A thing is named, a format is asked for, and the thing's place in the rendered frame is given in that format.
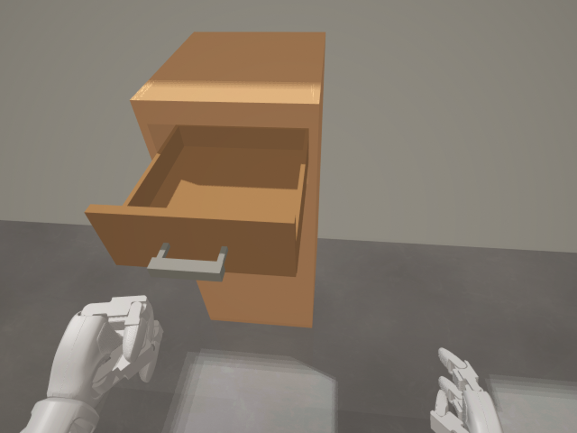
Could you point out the handle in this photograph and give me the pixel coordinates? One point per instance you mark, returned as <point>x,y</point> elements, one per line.
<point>162,267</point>

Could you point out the robot left hand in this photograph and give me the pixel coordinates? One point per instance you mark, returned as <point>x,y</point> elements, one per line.
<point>123,329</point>

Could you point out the robot right hand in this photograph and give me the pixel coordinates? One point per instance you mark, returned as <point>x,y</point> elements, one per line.
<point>474,409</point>

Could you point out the cabinet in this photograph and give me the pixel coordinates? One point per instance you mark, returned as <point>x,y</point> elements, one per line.
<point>256,79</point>

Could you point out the drawer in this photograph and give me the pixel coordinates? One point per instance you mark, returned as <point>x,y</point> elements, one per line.
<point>210,186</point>

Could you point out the robot left forearm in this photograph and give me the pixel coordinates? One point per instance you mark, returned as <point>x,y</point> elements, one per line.
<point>62,415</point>

